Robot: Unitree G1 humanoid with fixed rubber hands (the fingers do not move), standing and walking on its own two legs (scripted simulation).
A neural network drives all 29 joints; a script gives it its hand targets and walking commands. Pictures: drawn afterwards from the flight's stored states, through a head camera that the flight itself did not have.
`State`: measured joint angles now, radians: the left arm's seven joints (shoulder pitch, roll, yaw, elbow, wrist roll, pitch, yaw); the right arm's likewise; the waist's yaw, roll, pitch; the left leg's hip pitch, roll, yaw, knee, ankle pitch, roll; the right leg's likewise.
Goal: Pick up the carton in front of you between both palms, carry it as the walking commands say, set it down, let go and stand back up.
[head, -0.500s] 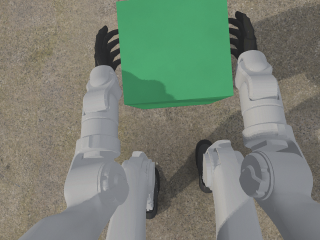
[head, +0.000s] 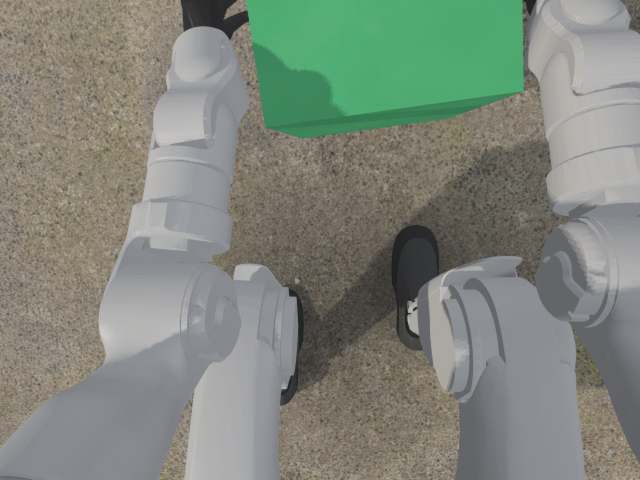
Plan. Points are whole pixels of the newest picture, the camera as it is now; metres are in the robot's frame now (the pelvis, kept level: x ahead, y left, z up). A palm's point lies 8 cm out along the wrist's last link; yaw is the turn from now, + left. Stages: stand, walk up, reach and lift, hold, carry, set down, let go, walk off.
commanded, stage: set down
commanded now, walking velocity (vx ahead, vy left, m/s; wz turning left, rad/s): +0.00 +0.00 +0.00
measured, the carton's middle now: (370, 26) +0.55 -0.08 -0.24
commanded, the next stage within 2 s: none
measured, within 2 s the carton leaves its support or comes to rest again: rests again in 0.36 s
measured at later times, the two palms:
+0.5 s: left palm (216, 45) +0.53 +0.07 -0.18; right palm (542, 0) +0.53 -0.23 -0.18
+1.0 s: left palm (211, 44) +0.54 +0.08 -0.19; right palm (544, 0) +0.53 -0.24 -0.19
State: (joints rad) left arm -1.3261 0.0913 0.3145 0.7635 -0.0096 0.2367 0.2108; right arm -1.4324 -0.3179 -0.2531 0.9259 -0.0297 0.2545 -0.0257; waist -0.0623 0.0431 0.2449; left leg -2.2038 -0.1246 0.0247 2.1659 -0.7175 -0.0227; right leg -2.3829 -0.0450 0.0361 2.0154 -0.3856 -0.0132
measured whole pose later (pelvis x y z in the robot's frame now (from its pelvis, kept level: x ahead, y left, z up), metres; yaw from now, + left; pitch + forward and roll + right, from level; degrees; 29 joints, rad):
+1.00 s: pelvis -0.02 +0.00 -0.03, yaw +1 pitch +34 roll +2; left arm -1.47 0.11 0.39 0.92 0.13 0.18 0.04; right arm -1.56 -0.42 -0.34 1.16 -0.06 0.16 0.10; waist -0.06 0.03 0.44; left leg -2.16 -0.15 0.02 2.26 -0.70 -0.03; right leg -2.33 -0.06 0.04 2.11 -0.37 -0.02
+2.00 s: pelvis +0.01 -0.01 +0.12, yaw +0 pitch +46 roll +5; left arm -1.20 0.23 0.25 0.77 -0.08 0.21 0.12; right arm -1.27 -0.40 -0.26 0.90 0.03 0.20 0.00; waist -0.02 0.01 0.03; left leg -1.91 -0.09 0.00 1.72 -0.62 -0.03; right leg -2.08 -0.01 0.04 1.61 -0.34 -0.02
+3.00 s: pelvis +0.10 -0.02 +0.36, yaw -5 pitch +23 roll +1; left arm -0.13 0.17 0.13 0.58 0.02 0.00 -0.05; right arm -0.14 -0.20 -0.13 0.56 -0.04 0.02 0.04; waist 0.00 0.03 -0.07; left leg -0.71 -0.04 -0.06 0.68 -0.37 -0.01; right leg -0.85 0.01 0.01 0.63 -0.18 -0.01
